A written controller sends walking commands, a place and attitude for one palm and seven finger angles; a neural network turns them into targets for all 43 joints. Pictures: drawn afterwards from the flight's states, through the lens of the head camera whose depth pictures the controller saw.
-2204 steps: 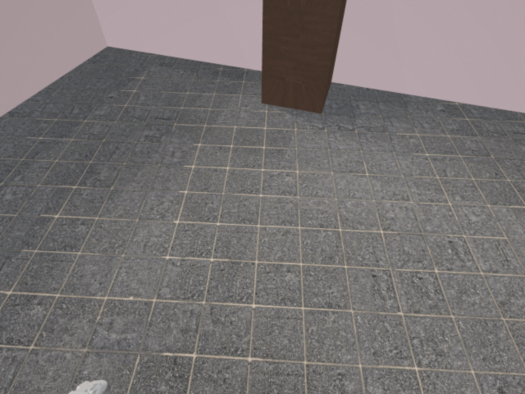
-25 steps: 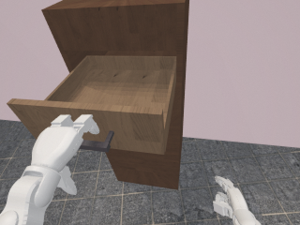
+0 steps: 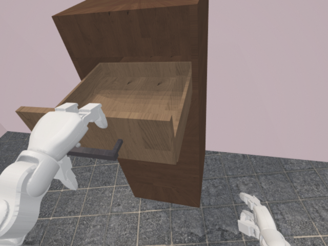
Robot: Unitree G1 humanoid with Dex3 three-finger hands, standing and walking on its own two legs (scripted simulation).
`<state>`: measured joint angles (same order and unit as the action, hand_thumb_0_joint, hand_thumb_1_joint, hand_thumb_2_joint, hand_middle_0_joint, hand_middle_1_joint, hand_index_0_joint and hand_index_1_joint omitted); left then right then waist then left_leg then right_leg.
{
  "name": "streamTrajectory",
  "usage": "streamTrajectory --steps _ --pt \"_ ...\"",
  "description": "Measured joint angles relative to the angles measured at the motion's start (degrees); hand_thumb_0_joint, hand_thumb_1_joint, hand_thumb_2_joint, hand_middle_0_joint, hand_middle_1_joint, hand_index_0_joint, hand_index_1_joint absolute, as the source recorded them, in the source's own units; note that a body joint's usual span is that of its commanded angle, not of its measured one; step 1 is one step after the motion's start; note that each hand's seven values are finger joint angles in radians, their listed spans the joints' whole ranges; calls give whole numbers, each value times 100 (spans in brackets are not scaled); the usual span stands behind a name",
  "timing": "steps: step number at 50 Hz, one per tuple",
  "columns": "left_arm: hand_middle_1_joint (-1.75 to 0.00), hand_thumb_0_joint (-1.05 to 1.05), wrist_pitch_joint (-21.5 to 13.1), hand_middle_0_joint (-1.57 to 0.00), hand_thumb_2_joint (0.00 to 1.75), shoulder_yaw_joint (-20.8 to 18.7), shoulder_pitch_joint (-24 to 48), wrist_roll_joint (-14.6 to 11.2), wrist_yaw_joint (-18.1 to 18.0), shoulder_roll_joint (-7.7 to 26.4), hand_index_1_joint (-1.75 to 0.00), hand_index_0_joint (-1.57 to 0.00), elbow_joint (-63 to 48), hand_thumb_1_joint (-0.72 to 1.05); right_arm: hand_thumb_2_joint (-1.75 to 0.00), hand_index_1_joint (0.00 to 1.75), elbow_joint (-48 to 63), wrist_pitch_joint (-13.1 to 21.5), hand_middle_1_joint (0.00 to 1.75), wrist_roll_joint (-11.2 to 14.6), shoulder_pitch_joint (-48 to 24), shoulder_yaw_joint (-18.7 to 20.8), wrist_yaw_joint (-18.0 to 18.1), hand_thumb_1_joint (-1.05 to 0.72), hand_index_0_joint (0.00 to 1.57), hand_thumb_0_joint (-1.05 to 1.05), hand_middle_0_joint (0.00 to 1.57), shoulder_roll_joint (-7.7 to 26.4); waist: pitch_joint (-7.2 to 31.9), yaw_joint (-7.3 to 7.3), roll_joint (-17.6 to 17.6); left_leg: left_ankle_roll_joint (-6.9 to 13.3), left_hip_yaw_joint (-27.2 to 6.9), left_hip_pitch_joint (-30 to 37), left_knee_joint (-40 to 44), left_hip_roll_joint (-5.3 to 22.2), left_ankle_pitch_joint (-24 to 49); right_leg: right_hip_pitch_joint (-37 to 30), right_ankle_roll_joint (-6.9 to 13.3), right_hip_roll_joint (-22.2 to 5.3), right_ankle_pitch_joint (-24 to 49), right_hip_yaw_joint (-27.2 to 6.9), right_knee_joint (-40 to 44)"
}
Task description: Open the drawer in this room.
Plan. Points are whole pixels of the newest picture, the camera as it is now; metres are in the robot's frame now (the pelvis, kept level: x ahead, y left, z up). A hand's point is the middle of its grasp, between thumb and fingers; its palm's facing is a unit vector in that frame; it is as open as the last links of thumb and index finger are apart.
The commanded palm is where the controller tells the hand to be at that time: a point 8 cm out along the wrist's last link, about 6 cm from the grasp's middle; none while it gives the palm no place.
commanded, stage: lift the hand off the handle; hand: left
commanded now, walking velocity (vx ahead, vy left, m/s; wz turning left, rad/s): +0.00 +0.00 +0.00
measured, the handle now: (90, 146) +0.27 +0.23 +0.15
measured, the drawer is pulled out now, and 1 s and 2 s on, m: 0.28 0.28 0.28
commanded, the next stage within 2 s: draw the hand back to the body in 0.48 s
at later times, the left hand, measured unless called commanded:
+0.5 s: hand (73, 103) +0.27 +0.22 +0.27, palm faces +0.24 -0.02 -0.97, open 13.9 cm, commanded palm +0.21 +0.23 +0.34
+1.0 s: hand (59, 109) +0.25 +0.24 +0.27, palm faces +0.27 -0.02 -0.96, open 13.9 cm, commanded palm +0.19 +0.25 +0.34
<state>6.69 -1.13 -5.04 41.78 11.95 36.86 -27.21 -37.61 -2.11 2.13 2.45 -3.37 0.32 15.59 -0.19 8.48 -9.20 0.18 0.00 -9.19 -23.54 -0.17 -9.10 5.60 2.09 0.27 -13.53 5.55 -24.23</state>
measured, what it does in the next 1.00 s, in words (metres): stands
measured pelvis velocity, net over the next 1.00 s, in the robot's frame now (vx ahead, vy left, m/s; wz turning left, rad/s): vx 0.01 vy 0.01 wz -0.02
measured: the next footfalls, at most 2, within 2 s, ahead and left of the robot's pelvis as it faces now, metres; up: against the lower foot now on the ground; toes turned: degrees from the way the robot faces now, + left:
none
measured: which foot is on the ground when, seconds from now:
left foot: down 0.00-1.00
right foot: down 0.00-1.00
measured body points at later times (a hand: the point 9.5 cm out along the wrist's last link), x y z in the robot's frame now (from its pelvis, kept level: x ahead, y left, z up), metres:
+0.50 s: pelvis +0.00 +0.00 +0.00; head -0.02 -0.06 +0.44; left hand +0.25 +0.22 +0.32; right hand +0.24 -0.20 -0.09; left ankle +0.05 +0.12 -0.74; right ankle +0.01 -0.09 -0.74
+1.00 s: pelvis +0.01 +0.01 +0.00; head +0.00 -0.05 +0.44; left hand +0.23 +0.24 +0.32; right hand +0.27 -0.16 -0.09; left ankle +0.05 +0.12 -0.74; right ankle +0.01 -0.09 -0.74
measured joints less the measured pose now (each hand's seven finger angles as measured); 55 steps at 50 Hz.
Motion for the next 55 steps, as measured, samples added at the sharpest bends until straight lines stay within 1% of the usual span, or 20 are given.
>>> streamTrajectory --steps 5,8,10,12,16,20,24,28,32,41,47,55 --pt "-128 0 -117 -47 30 -163 220 -235 115 204 -125 -42 48 -49 -90 30 -4 85 30 16 4 -8 21 -90 20 2 20 1 4 -12 -16 -19 -28 -27 -25 14 6 12 16 16 7 26 -9" --pt "-127 0 -126 -45 30 -314 535 -327 89 290 -124 -40 138 -49 -90 30 -21 93 30 44 -9 -16 29 -90 20 2 20 11 16 -14 -11 -28 -37 -64 -46 26 11 42 24 27 15 34 -16" --pt "-126 0 -51 -43 30 -389 874 -327 84 310 -123 -38 261 -49 -90 30 -42 78 30 56 -24 -21 25 -90 20 2 20 26 42 -18 -2 -30 -34 -100 -52 24 18 87 26 24 16 32 -40" --pt "-124 0 102 -40 30 -470 1194 -332 135 309 -122 -36 423 -49 -90 30 -45 27 30 93 -59 -36 4 -90 20 2 20 46 74 -46 3 -30 -17 -147 -53 22 28 156 25 19 15 15 -74" --pt "-122 0 397 -36 30 -613 1533 -315 375 324 -121 -34 604 -49 -90 30 71 -75 30 120 -87 -61 -58 -90 20 2 20 87 134 -148 9 -16 57 -257 -88 16 19 328 13 3 -11 -57 -189" --pt "-121 0 501 -33 30 -647 1479 -365 607 384 -120 -32 413 -49 -90 30 201 -127 30 129 -53 -63 -90 -90 20 2 20 146 162 -227 16 7 135 -339 -178 12 -45 452 -8 -10 -69 -135 -318" --pt "-121 0 500 -32 30 -662 1364 -456 736 511 -120 -32 186 -49 -90 30 244 -176 30 125 -5 -40 -90 -90 20 2 20 204 171 -246 29 27 175 -394 -263 1 -110 519 -28 -26 -124 -175 -408" --pt "-120 0 559 -32 30 -711 1316 -542 759 542 -120 -32 74 -49 -90 30 248 -198 30 144 43 -10 -89 -91 20 2 19 241 164 -213 26 47 176 -442 -314 -18 -143 557 -49 -46 -152 -176 -446" --pt "-120 0 634 -32 30 -696 1327 -536 718 469 -120 -32 -23 -49 -90 30 233 -194 30 156 60 -10 -87 -91 20 2 19 227 155 -162 32 67 158 -472 -332 -48 -152 575 -68 -75 -170 -157 -462" --pt "-120 0 693 -32 30 -751 1041 -528 632 461 -120 -32 -409 -49 -90 30 295 -242 30 142 -57 -110 -120 -91 20 2 19 68 139 -98 41 95 161 -475 -349 -72 -190 561 -99 -99 -188 -162 -447" --pt "-120 0 728 -32 30 -896 844 -593 590 550 -120 -32 -551 -49 -90 30 324 -269 30 149 -147 -165 -130 -90 20 2 20 24 134 -58 29 105 151 -465 -349 -76 -207 525 -112 -100 -184 -152 -402" --pt "-120 0 717 -32 30 -1175 477 -705 702 727 -120 -32 -677 -49 -90 30 349 -287 30 128 -163 -186 -97 -90 20 2 20 62 136 -30 60 111 126 -460 -358 -77 -234 484 -121 -97 -187 -129 -351"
